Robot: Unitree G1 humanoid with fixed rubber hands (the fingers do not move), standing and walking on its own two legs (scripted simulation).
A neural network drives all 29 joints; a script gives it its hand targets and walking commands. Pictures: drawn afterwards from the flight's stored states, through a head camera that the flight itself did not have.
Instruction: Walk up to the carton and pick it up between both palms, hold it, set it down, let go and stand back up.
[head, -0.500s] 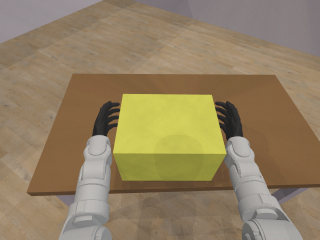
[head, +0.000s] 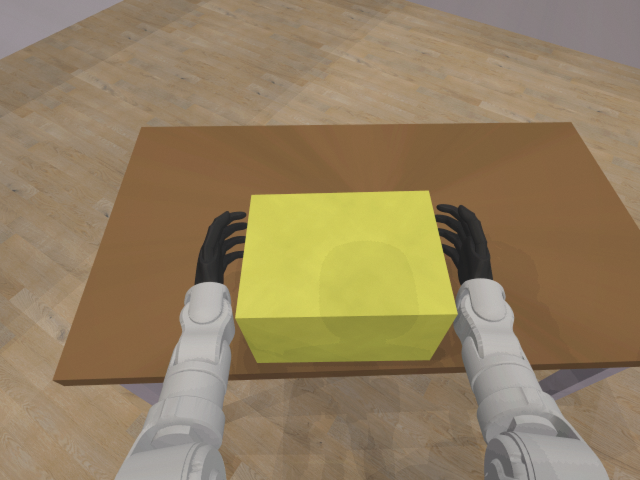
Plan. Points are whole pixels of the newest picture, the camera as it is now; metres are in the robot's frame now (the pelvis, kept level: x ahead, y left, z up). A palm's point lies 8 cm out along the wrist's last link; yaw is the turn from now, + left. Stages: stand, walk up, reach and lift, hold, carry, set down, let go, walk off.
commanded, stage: set down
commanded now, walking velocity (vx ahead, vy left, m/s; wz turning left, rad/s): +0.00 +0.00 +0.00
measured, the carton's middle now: (341, 278) +0.39 +0.00 -0.01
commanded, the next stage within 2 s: none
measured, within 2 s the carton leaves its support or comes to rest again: rests again in 1.44 s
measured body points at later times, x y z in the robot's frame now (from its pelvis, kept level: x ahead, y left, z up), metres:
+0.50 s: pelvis +0.00 +0.00 +0.00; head +0.09 +0.00 +0.44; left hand +0.38 +0.17 -0.01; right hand +0.40 -0.17 +0.01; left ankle -0.02 +0.14 -0.75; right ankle -0.03 -0.14 -0.75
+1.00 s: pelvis +0.00 +0.00 +0.00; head +0.09 +0.00 +0.44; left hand +0.38 +0.17 -0.01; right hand +0.40 -0.17 +0.01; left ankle -0.02 +0.14 -0.75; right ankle -0.03 -0.14 -0.75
